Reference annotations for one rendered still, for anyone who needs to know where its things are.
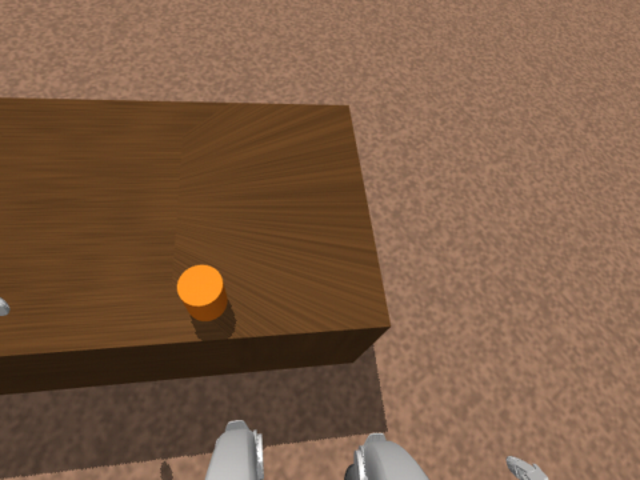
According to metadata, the right robot hand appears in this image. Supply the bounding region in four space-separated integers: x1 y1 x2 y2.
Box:
506 456 549 480

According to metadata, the can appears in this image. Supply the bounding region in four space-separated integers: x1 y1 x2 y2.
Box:
177 265 228 321

